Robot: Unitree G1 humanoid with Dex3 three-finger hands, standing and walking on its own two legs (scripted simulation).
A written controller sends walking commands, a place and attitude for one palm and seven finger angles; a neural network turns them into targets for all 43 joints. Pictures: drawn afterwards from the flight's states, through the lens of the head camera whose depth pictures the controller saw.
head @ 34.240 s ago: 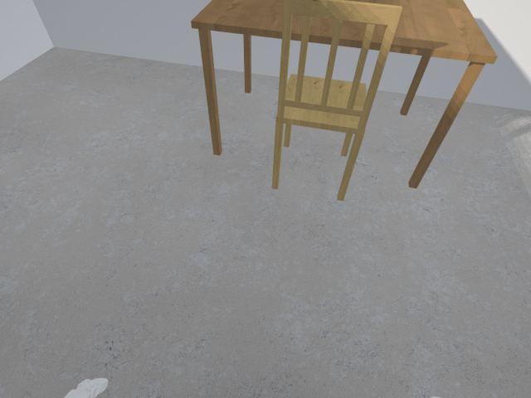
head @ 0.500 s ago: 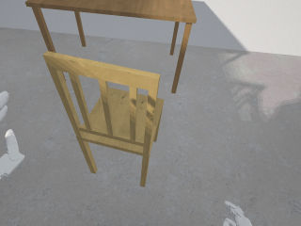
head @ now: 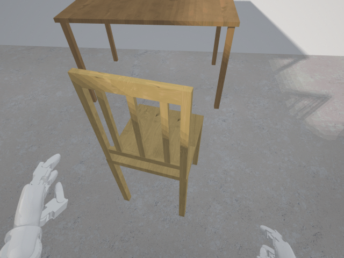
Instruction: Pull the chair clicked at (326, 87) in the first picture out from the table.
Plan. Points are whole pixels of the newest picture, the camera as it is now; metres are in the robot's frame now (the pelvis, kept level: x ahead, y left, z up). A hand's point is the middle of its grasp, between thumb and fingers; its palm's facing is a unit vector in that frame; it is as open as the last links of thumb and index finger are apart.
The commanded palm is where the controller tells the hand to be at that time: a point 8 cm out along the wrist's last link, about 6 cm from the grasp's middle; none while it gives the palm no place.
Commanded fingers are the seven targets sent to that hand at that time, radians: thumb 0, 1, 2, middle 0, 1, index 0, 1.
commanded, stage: let the arm hang, fingers relaxed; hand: left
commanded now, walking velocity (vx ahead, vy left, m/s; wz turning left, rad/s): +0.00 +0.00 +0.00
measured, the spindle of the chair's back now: (137, 129) +0.54 +0.16 -0.07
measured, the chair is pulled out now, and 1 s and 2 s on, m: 0.73 0.73 0.73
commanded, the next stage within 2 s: look to check the result in 1.00 s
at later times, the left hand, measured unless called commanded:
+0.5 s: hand out of the picture -0.05 +0.19 -0.16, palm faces +0.00 -0.97 -0.24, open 7.3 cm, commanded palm none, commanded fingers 0.00 0.90 0.90 -0.20 -0.30 -0.20 -0.30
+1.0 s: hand out of the picture -0.03 +0.13 -0.17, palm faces +0.01 -0.99 -0.12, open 7.4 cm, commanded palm none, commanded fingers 0.00 0.90 0.90 -0.20 -0.30 -0.20 -0.30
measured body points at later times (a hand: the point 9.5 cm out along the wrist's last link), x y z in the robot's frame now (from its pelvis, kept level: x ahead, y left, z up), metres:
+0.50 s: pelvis -0.02 +0.00 +0.01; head -0.01 +0.00 +0.46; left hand -0.05 +0.24 -0.14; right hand -0.05 -0.22 -0.15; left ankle +0.01 +0.09 -0.73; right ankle +0.00 -0.11 -0.73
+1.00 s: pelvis -0.01 +0.00 +0.01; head -0.01 +0.00 +0.46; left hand -0.03 +0.19 -0.16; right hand -0.05 -0.19 -0.16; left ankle +0.01 +0.09 -0.73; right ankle +0.00 -0.11 -0.73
